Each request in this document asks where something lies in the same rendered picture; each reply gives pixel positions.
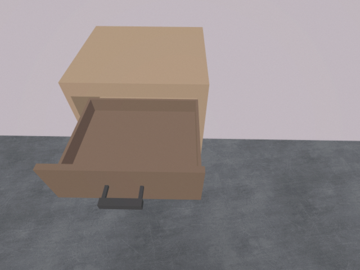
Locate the handle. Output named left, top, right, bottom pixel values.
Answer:
left=97, top=185, right=144, bottom=210

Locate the cabinet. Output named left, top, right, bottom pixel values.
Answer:
left=58, top=26, right=209, bottom=149

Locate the drawer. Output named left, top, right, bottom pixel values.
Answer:
left=33, top=98, right=205, bottom=200

